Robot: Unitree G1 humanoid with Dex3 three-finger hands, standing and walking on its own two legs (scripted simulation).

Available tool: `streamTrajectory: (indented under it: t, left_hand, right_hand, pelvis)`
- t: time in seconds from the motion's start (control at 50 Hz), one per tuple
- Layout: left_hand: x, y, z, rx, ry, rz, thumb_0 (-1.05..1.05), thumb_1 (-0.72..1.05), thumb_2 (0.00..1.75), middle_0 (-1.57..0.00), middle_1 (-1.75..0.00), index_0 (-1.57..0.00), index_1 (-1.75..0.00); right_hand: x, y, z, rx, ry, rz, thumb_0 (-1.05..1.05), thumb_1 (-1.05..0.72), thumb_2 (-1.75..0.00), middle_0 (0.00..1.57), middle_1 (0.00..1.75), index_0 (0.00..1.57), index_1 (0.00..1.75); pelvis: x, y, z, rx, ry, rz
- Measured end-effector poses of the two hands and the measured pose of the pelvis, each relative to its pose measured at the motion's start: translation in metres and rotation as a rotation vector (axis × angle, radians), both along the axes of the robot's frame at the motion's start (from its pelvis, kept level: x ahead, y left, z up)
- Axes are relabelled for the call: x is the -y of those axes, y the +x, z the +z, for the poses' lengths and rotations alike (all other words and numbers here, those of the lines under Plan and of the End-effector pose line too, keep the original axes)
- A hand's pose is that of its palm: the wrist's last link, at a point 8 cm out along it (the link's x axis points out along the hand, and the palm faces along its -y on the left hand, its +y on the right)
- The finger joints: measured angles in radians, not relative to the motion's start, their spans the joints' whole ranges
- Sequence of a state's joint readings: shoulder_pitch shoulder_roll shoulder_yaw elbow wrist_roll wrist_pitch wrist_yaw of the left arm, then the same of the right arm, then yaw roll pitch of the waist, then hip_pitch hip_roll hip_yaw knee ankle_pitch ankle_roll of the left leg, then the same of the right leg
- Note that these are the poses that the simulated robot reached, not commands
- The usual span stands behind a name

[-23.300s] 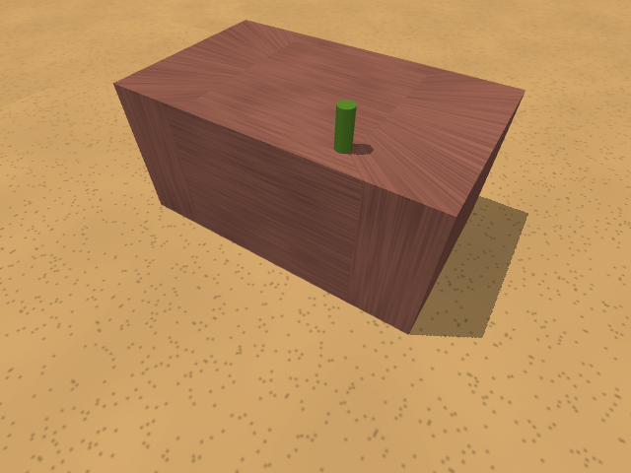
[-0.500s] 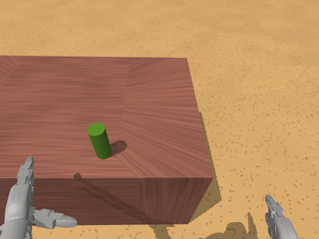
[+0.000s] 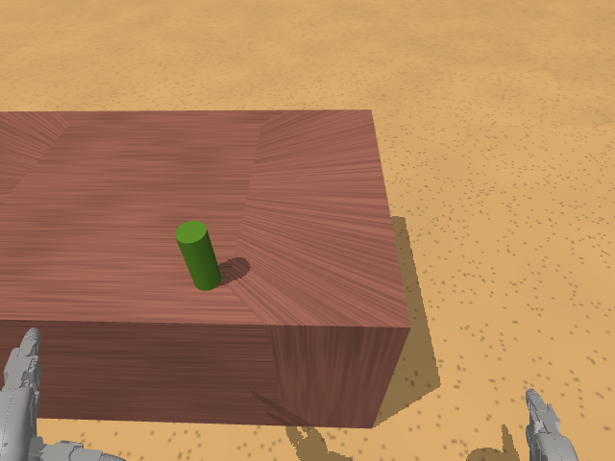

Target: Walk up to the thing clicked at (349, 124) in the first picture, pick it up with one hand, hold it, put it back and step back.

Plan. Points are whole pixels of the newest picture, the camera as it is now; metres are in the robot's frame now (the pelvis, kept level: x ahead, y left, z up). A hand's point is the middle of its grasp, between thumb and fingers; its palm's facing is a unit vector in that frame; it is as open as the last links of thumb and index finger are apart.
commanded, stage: home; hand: left
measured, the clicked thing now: (200, 257) +0.48 +0.22 -0.05
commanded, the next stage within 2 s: none
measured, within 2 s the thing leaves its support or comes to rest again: neither
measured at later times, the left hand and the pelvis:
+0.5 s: hand (169, 433) +0.19 +0.20 -0.05, palm faces +0.11 -0.98 -0.18, open 17.2 cm; pelvis +0.01 +0.02 +0.00, yaw -1 degrees
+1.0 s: hand (172, 427) +0.19 +0.19 -0.05, palm faces +0.09 -0.97 -0.21, open 17.5 cm; pelvis +0.02 +0.02 -0.01, yaw -1 degrees
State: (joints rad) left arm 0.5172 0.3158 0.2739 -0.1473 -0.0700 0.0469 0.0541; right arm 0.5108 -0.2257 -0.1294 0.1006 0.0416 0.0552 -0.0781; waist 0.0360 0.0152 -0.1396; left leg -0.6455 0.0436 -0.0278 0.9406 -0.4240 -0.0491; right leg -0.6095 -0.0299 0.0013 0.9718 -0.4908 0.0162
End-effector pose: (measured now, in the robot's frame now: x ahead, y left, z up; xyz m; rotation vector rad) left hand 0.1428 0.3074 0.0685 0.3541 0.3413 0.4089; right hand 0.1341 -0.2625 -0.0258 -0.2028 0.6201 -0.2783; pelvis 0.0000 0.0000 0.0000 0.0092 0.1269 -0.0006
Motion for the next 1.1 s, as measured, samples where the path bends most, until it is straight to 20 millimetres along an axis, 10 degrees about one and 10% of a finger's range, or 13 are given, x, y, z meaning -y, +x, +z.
streamTrajectory:
  t: [0.2,0.34,0.52,0.72,1.1]
  left_hand:
    - [-0.022,-0.008,-0.036,-0.100,-0.023,0.074,-0.01,-0.48,0.06,-0.05,-0.05,-0.06,-0.05]
    - [0.019,0.004,-0.075,-0.164,-0.177,-0.017,-0.01,-0.47,0.09,-0.06,-0.06,-0.06,-0.06]
    - [0.066,0.022,-0.098,-0.240,-0.297,-0.163,-0.01,-0.50,0.08,-0.06,-0.06,-0.06,-0.06]
    - [0.058,0.031,-0.096,-0.257,-0.249,-0.162,-0.01,-0.52,0.07,-0.06,-0.06,-0.06,-0.05]
    - [0.065,0.029,-0.097,-0.271,-0.263,-0.160,-0.01,-0.55,0.05,-0.05,-0.05,-0.05,-0.05]
  right_hand:
    - [-0.018,0.005,-0.004,-0.004,0.008,0.034,-0.01,0.33,-0.20,0.09,0.10,0.09,0.11]
    - [-0.066,0.024,0.007,0.061,0.067,0.123,0.00,-0.03,-0.41,0.12,0.16,0.12,0.17]
    - [-0.053,0.021,0.000,0.004,0.016,0.059,0.00,-0.51,-0.68,0.17,0.23,0.17,0.24]
    - [-0.058,0.031,0.004,0.018,0.024,0.071,0.01,-0.83,-0.87,0.20,0.29,0.20,0.29]
    - [-0.052,0.029,0.004,0.005,0.016,0.082,0.02,-0.89,-0.90,0.20,0.30,0.20,0.30]
  pelvis:
    - [-0.006,-0.005,-0.002,-0.012,0.002,-0.006]
    - [-0.013,0.001,-0.001,-0.026,-0.008,-0.003]
    - [-0.023,0.011,-0.003,-0.037,-0.017,-0.017]
    - [-0.023,0.017,-0.004,-0.049,-0.019,-0.018]
    - [-0.019,0.018,-0.006,-0.055,-0.015,-0.014]
